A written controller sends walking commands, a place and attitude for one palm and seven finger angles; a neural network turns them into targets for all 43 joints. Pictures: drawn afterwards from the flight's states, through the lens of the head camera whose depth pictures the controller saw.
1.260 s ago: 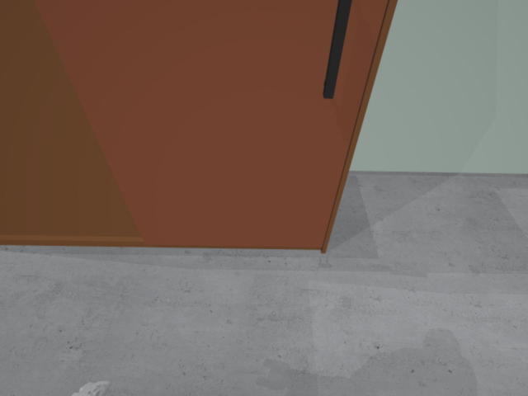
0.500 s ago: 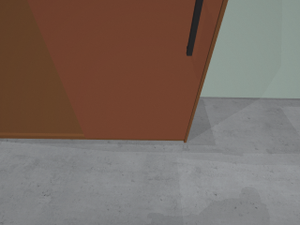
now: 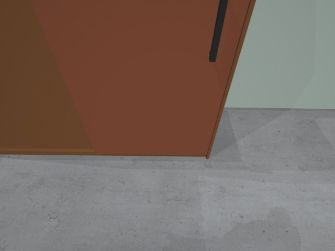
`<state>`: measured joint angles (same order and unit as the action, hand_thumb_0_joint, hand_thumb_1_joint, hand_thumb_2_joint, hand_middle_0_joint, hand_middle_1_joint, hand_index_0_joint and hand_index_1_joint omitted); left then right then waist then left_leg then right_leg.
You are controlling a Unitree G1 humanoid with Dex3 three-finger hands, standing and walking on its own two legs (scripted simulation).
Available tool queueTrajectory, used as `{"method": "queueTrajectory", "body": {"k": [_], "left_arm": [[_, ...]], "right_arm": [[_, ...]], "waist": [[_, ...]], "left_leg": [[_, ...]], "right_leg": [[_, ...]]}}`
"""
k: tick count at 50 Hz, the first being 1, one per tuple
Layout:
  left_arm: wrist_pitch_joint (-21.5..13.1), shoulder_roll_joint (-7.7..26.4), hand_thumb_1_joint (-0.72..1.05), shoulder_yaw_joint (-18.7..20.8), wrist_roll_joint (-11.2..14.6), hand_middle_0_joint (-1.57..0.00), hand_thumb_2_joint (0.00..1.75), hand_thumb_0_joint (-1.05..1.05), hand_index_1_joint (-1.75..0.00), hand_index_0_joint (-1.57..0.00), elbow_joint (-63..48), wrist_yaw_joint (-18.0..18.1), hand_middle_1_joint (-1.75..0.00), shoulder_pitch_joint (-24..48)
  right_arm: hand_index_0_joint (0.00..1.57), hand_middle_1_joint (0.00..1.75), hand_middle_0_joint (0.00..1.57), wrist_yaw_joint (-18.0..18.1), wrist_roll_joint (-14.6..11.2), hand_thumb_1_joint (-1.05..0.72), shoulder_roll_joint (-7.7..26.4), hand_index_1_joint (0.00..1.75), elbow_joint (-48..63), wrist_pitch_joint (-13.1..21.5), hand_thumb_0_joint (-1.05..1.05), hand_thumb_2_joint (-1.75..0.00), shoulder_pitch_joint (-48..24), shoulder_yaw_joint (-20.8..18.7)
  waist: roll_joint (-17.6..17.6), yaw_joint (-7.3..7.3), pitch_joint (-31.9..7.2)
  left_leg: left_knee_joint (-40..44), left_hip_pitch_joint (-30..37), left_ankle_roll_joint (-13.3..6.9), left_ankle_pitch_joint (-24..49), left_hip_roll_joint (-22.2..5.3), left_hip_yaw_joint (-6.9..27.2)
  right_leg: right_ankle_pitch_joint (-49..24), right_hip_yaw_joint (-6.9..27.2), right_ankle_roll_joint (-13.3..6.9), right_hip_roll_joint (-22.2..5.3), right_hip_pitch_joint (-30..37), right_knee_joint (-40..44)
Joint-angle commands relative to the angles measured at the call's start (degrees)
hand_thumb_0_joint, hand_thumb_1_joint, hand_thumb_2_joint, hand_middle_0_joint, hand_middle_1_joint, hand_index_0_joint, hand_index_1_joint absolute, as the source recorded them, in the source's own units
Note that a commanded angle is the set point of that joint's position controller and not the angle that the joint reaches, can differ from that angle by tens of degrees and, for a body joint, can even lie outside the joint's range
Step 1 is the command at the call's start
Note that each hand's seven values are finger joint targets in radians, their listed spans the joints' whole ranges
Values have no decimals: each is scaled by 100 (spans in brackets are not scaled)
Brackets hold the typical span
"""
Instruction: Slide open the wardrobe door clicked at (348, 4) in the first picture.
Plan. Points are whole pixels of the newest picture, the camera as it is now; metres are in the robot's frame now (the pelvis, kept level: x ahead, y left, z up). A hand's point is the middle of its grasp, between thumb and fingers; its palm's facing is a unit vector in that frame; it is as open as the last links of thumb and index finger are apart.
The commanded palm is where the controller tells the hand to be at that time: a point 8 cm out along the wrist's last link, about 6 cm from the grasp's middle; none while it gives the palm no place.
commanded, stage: look at it before walking up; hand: right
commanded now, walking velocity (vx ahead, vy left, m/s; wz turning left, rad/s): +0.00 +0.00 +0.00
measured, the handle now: (217, 23) +0.85 -0.13 +0.18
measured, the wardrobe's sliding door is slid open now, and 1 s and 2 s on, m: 0.00 0.00 0.00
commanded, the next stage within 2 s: take the last steps up to it in 0.18 s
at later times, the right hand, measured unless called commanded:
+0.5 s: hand out of the picture +0.06 -0.23 -0.17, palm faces -0.01 +0.96 -0.27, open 7.4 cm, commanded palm none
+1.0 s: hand (228, 208) +0.30 -0.18 -0.19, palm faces -0.05 +0.97 -0.22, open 7.3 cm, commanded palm none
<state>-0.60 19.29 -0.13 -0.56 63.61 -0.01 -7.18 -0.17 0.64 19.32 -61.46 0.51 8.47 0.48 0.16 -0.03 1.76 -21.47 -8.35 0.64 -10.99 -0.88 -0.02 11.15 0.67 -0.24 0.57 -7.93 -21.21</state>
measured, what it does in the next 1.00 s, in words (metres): walks ahead: left foot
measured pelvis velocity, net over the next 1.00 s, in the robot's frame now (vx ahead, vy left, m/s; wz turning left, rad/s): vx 0.19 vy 0.01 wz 0.03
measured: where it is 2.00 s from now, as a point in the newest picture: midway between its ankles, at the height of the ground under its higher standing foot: (165, 242)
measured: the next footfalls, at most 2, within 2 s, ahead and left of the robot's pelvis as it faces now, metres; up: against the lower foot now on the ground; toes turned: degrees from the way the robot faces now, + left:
left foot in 0.96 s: +0.30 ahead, +0.12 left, +0.00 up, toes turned +10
right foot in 1.32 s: +0.43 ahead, -0.12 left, +0.00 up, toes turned -7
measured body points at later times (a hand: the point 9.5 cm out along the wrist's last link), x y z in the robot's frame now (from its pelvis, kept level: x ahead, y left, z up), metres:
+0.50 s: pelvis +0.03 -0.01 -0.01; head +0.02 -0.01 +0.44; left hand +0.07 +0.27 -0.15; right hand +0.06 -0.28 -0.15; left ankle +0.01 +0.13 -0.75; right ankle +0.01 -0.12 -0.74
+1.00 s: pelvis +0.19 +0.01 -0.03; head +0.23 +0.02 +0.42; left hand +0.01 +0.19 -0.16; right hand +0.30 -0.23 -0.17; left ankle +0.26 +0.12 -0.75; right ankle +0.02 -0.11 -0.72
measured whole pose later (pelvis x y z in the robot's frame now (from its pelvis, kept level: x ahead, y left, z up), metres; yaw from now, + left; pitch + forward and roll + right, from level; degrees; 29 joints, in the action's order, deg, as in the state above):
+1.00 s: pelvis +0.19 +0.01 -0.03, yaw +2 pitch -1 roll +0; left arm -2.3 5.9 1.0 -0.6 70.3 1.4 -31.2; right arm -0.7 1.3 11.4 -55.3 3.6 7.5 -3.5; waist -1.0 -2.6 6.4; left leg -36.6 -23.5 -2.5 -10.9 -2.5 -7.7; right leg 30.1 -1.9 -1.5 -1.2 -1.7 -41.4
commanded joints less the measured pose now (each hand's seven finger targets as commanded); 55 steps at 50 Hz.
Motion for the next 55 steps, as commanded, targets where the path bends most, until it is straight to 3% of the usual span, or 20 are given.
{"method": "queueTrajectory", "body": {"k": [1,15,18,22,28,29,30,31,32,34,38,42,44,46,47,48,49,50,52,55], "left_arm": [[-133,1168,90,244,16,-20,90,0,-30,-20,-377,63,-30,302],[-139,1189,90,232,19,-20,90,0,-30,-20,-366,72,-30,318],[-1,409,90,51,-38,-20,90,0,-30,-20,-172,30,-30,-165],[30,374,90,95,-83,-20,90,0,-30,-20,-252,5,-30,-412],[-143,33,90,167,-43,-20,90,0,-30,-20,-318,35,-30,-1020],[-183,5,90,171,-28,-20,90,0,-30,-20,-262,44,-30,-1257],[-235,106,90,212,-40,-20,90,0,-30,-20,-114,66,-30,-1716],[-289,434,90,313,-86,-20,90,0,-30,-20,105,117,-30,-2412],[-303,318,90,295,-82,-20,90,0,-30,-20,214,183,-30,-2822],[-348,14,90,209,-71,-20,90,0,-30,-20,145,241,-30,-2698],[-450,-252,90,206,-47,-20,90,0,-30,-20,131,279,-30,-2474],[-448,-328,90,236,-69,-20,90,0,-30,-20,235,273,-30,-2456],[-425,-236,90,269,-51,-20,90,0,-30,-20,303,272,-30,-2401],[-396,-192,90,300,-20,-20,90,0,-30,-20,328,263,-30,-2329],[-391,-276,90,313,8,-20,90,0,-30,-20,299,223,-30,-2301],[-405,-581,90,270,69,-20,90,0,-30,-20,182,149,-30,-2513],[-390,-747,90,282,71,-20,90,0,-30,-20,27,159,-30,-2545],[-326,-698,90,348,56,-20,90,0,-30,-20,-40,127,-30,-2005],[-244,-877,90,359,-54,-20,90,0,-30,-20,-147,61,-30,-1636],[-64,-1029,90,323,-113,-20,90,0,-30,-20,-81,31,-30,-1943]], "right_arm": [[20,30,20,95,3,-90,1172,30,346,117,0,-90,-263,-239],[20,30,20,92,3,-90,1168,30,326,110,0,-90,-243,-237],[20,30,20,112,18,-90,434,30,112,-30,0,-90,276,-87],[20,30,20,36,58,-90,546,30,169,-82,0,-90,672,-195],[20,30,20,42,40,-90,373,30,240,37,0,-90,1046,-370],[20,30,20,38,40,-90,268,30,268,41,0,-90,964,-360],[20,30,20,24,42,-90,36,30,351,39,0,-90,805,-341],[20,30,20,18,43,-90,-279,30,515,66,0,-90,561,-277],[20,30,20,56,58,-90,-204,30,747,160,0,-90,141,-259],[20,30,20,17,55,-90,-365,30,720,214,0,-90,50,-313],[20,30,20,-111,48,-90,-673,30,729,114,0,-90,45,-333],[20,30,20,-145,21,-90,-836,30,856,123,0,-90,-211,-346],[20,30,20,-122,28,-90,-792,30,800,125,0,-90,17,-380],[20,30,20,-78,57,-90,-611,30,555,172,0,-90,857,-459],[20,30,20,-35,89,-90,-331,30,348,246,0,-90,1640,-535],[20,30,20,60,138,-90,237,30,163,342,0,-90,2371,-681],[20,30,20,103,35,-90,582,30,59,314,0,-90,2616,-729],[20,30,20,98,-16,-90,452,30,162,265,0,-90,2091,-717],[20,30,20,155,33,-90,-161,30,390,254,0,-90,1111,-554],[20,30,20,159,99,-90,-479,30,441,324,0,-90,874,-415]], "waist": [[40,0,-230],[-9,12,-254],[148,29,-200],[424,101,408],[626,-48,463],[330,-173,558],[-472,-354,621],[-1694,-575,596],[-1446,-658,789],[-565,-483,853],[-647,-234,844],[-635,-180,744],[-644,-22,613],[-450,380,167],[-52,715,-288],[1053,906,-956],[1462,718,-1240],[1050,714,-707],[143,246,258],[557,-147,332]], "left_leg": [[424,-4,-208,401,-609,572],[430,98,-196,582,-602,543],[475,-23,-104,-854,-567,595],[643,-400,-337,-2317,-633,1047],[313,-532,-751,-1809,-956,1271],[-104,-864,-679,-1510,-757,1018],[-1123,-1441,-464,-1223,-242,446],[-2746,-2434,-199,-1346,265,-438],[-3518,-3379,-191,-2058,104,-172],[-4133,-3484,-199,-1799,-343,39],[-3575,-3087,-106,-922,-475,-273],[-2045,-2040,-198,-395,-272,-653],[-1744,-1326,-312,-222,-95,-737],[-1213,-166,-405,57,94,-829],[-854,991,-493,260,-29,-616],[-412,2289,-976,38,-1540,1181],[378,2329,-1546,145,-2734,3136],[696,1358,-1552,-1002,-2586,2985],[861,-142,-1265,-1290,-2127,1794],[994,-1092,-983,-174,-1652,539]], "right_leg": [[-528,570,-118,-691,-36,410],[-697,583,-118,-703,26,445],[441,384,-3,-574,-128,265],[1773,250,-56,-352,-908,-128],[1229,-247,-103,-284,-839,-912],[1117,-78,-161,-349,-477,-579],[826,691,-385,-788,86,-9],[130,2014,-807,-1694,897,685],[-1168,2591,-1253,-2147,1468,761],[-2481,2013,-1424,-2142,1360,529],[-2082,923,-1123,-1565,908,874],[-2114,399,-956,-1347,509,903],[-2774,244,-915,-1379,371,604],[-3441,-11,-730,-1226,286,-496],[-3028,-134,-526,-984,-203,-1611],[-887,-440,-279,-427,-1496,-3465],[2074,-317,-192,54,-2353,-5229],[1885,52,-268,-313,-2503,-5687],[1052,94,-243,-757,-2571,-5467],[775,-186,-26,-852,-1997,-4503]]}}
